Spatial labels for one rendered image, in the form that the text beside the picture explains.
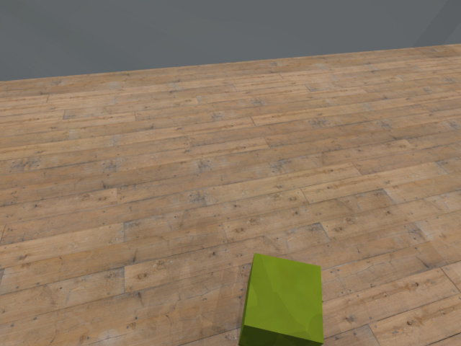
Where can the carton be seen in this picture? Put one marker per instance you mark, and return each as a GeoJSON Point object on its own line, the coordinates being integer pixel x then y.
{"type": "Point", "coordinates": [283, 305]}

